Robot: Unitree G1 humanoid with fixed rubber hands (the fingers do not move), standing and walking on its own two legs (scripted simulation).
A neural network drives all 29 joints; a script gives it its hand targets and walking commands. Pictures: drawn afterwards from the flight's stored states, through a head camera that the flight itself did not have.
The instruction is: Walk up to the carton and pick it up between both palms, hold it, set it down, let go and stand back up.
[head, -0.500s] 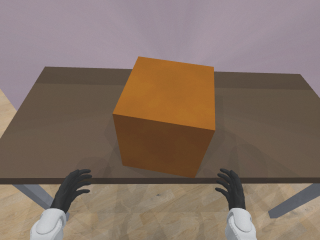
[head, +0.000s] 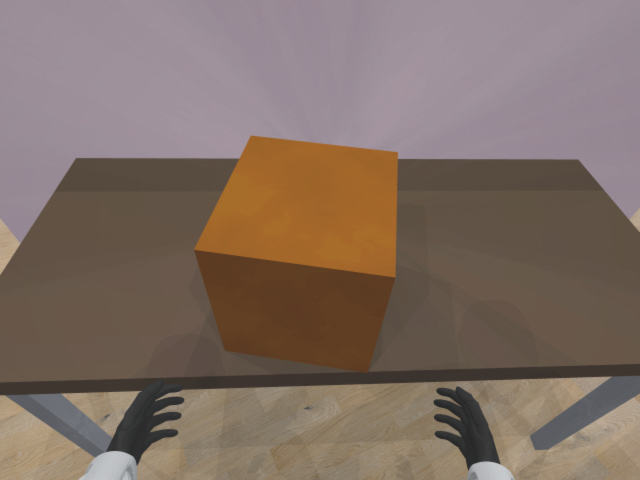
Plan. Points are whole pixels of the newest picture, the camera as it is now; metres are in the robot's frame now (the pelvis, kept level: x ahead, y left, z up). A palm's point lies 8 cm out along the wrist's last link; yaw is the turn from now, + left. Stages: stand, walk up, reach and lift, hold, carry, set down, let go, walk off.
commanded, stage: set down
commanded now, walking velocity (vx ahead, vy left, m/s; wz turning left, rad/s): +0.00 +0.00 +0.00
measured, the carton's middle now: (309, 254) +0.45 +0.04 +0.00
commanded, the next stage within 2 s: let go in 0.38 s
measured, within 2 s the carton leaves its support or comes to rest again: neither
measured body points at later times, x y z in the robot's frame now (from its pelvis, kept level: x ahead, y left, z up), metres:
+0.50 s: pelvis +0.01 -0.01 +0.00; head +0.01 +0.00 +0.45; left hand +0.17 +0.23 -0.09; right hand +0.17 -0.22 -0.09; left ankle +0.01 +0.12 -0.74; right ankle -0.02 -0.10 -0.74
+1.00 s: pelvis +0.00 -0.02 +0.00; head -0.01 -0.02 +0.45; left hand +0.16 +0.21 -0.09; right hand +0.15 -0.26 -0.11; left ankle +0.01 +0.12 -0.74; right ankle -0.02 -0.10 -0.74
